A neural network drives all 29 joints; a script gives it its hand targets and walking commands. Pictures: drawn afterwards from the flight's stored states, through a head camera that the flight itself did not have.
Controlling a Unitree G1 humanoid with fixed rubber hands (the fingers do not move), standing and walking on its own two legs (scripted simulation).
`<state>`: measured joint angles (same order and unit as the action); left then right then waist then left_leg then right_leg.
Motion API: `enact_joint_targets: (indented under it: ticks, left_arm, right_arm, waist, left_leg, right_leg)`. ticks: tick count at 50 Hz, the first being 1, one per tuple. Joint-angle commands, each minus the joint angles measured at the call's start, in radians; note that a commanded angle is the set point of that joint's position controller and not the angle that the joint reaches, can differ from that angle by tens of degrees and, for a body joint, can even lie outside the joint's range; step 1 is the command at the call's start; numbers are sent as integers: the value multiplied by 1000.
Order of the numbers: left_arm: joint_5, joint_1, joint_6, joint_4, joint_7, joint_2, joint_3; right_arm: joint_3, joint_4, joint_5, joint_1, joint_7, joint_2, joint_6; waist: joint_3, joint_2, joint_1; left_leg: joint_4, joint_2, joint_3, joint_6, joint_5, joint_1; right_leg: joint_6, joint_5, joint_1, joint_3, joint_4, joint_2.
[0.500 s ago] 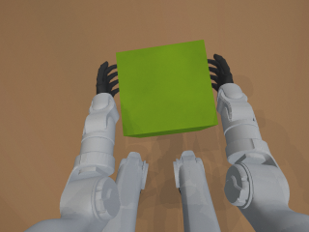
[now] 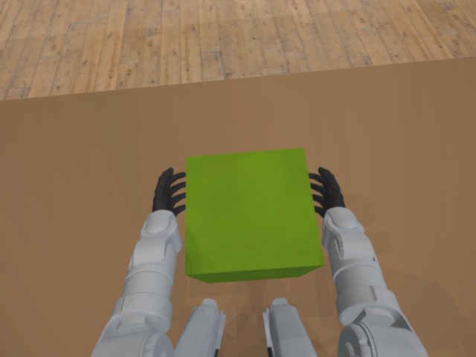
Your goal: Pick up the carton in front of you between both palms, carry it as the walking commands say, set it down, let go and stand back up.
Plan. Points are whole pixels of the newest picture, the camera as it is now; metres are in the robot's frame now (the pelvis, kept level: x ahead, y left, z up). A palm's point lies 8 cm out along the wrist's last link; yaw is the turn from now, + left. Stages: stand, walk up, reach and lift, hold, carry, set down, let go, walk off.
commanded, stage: reach and lift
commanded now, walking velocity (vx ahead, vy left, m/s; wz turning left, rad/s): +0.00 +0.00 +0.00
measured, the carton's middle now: (249, 224) +0.38 -0.01 -0.12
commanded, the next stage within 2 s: hold in 1.62 s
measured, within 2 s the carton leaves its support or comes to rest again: neither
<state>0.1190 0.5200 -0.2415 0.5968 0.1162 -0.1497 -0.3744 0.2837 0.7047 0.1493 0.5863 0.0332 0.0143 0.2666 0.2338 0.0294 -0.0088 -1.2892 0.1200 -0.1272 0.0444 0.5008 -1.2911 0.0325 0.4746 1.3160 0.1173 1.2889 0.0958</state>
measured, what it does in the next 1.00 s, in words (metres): rises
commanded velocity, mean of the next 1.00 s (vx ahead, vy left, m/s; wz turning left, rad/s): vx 0.00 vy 0.00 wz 0.00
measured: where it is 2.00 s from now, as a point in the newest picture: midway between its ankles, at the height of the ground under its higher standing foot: outside the picture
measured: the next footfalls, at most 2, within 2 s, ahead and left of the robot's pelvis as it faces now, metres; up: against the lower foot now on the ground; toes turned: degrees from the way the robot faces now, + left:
none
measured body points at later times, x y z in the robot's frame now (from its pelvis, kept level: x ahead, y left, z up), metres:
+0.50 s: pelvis +0.05 +0.00 +0.12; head +0.06 +0.00 +0.57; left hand +0.36 +0.15 +0.11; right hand +0.35 -0.15 +0.10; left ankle +0.05 +0.13 -0.61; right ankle +0.06 -0.13 -0.61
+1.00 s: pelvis +0.03 +0.00 +0.13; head +0.00 +0.00 +0.58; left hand +0.35 +0.15 +0.16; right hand +0.34 -0.15 +0.15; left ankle +0.05 +0.13 -0.61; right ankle +0.06 -0.12 -0.61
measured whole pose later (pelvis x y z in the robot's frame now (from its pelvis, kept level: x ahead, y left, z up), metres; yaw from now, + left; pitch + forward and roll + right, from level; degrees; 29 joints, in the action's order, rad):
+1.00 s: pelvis +0.03 +0.00 +0.13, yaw -1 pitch -3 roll +0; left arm 0.32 0.35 -0.60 0.42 0.00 -0.18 -0.33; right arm 0.30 0.41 0.31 0.32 0.01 0.16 0.63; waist 0.02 0.01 0.00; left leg -0.47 0.05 -0.15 0.01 0.23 -0.18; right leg 0.01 0.21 0.20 0.14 0.46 0.05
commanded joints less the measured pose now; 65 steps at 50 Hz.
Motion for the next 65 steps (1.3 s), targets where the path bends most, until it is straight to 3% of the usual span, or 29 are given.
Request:
enact_joint_targets:
  ticks: [1, 15, 28, 34, 39, 47, 65]
  left_arm:
    - [-81, 499, -9, 60, -239, -1002, 602]
    - [-60, 269, -54, 13, -275, -1006, 667]
    - [-84, 129, -259, -121, -336, -1017, 708]
    - [-46, 139, -341, -110, -359, -982, 629]
    - [-33, 234, -349, -91, -376, -1004, 582]
    - [-39, 316, -348, -98, -381, -1018, 593]
    - [-50, 233, -382, -172, -386, -976, 613]
  right_arm:
    - [-516, -43, -108, 476, -216, 1064, -30]
    - [-585, -144, -115, 269, -222, 1085, 7]
    - [-648, -330, -146, 158, -252, 1097, 216]
    - [-568, -333, -112, 159, -266, 1072, 303]
    - [-525, -312, -99, 265, -287, 1087, 311]
    - [-544, -322, -106, 354, -293, 1112, 311]
    - [-572, -394, -122, 257, -277, 1109, 351]
  waist:
    - [570, -54, 13]
    - [406, -45, 6]
    - [154, -30, 7]
    - [-27, -20, 13]
    - [-41, -12, 8]
    - [30, -23, 3]
    - [42, -33, 3]
  left_leg:
    - [235, 48, 91, -13, -227, 337]
    - [553, 7, 42, -25, -431, 736]
    - [839, -32, 29, -26, -561, 1088]
    - [919, -39, 34, -31, -410, 1103]
    - [921, -45, 45, -36, -322, 1092]
    - [911, -44, 53, -37, -324, 1122]
    - [938, -30, 59, -33, -462, 1184]
  right_leg:
    - [-28, -266, -544, -78, -234, 48]
    - [-25, -453, -887, -32, -542, 20]
    - [-16, -531, -1185, -31, -832, -5]
    - [-26, -379, -1201, -41, -906, -7]
    - [-33, -293, -1196, -54, -903, -10]
    - [-28, -290, -1220, -56, -896, -12]
    - [-13, -451, -1304, -45, -934, -10]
